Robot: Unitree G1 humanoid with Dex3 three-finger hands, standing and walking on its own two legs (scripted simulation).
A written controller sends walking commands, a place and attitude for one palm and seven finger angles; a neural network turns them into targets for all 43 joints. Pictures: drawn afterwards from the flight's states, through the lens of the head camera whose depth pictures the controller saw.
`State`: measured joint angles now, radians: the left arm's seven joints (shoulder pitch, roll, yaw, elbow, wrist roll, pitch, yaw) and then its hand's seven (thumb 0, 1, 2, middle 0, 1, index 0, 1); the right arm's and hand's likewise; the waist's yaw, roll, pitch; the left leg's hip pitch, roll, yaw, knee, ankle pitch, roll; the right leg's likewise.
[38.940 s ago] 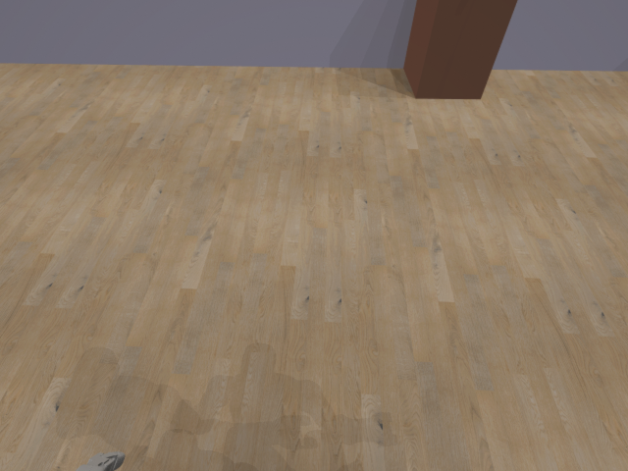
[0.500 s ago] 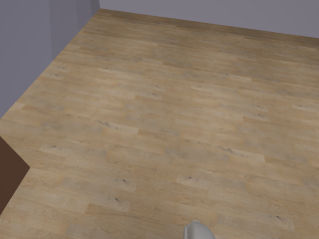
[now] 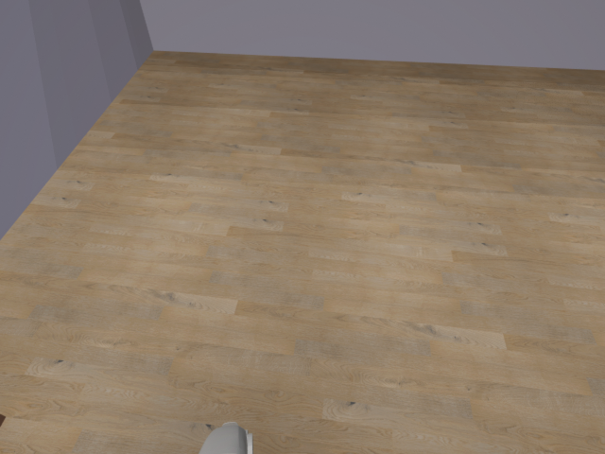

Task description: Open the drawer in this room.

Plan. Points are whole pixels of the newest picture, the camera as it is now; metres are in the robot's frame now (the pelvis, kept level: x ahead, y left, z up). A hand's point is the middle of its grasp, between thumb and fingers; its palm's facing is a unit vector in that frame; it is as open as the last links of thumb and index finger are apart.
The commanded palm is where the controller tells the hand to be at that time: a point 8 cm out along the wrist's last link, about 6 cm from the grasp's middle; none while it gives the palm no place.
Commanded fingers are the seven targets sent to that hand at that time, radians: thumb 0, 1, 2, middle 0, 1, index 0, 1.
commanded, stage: walk to a spot facing it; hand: left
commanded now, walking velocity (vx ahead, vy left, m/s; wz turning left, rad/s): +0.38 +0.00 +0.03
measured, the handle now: out of the picture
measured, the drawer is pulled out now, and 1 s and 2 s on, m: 0.00 0.00 0.00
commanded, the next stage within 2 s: turn to face it in 0.54 s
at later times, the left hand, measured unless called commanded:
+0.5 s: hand (164, 395) +0.24 +0.25 -0.18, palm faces +0.01 -0.99 -0.14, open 7.4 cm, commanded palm none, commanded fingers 0.00 0.90 0.90 -0.20 -0.30 -0.20 -0.30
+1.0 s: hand (239, 271) +0.49 +0.16 -0.16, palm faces -0.06 -0.98 -0.17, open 7.2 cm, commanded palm none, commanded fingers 0.00 0.90 0.90 -0.20 -0.30 -0.20 -0.30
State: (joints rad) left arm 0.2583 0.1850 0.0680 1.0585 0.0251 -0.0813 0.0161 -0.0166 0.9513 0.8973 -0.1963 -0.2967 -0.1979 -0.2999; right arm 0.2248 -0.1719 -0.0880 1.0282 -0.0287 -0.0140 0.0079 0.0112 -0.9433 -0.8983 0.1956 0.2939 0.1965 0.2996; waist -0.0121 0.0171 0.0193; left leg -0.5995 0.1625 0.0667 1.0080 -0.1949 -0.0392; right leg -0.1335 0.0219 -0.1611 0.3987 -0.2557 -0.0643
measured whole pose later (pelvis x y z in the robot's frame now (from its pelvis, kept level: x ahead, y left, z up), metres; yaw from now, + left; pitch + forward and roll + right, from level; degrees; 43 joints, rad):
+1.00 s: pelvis +0.35 +0.01 -0.01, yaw -3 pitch -1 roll +0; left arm 0.09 0.12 0.05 0.97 0.02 -0.04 0.03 -0.02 0.93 0.90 -0.20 -0.30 -0.20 -0.30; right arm 0.27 -0.14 -0.07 1.06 -0.01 0.04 0.00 0.00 -0.92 -0.90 0.20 0.29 0.20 0.30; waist -0.05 0.01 0.07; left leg -0.50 0.10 0.05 1.11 -0.39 -0.05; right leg -0.27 -0.08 -0.25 0.50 -0.20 -0.04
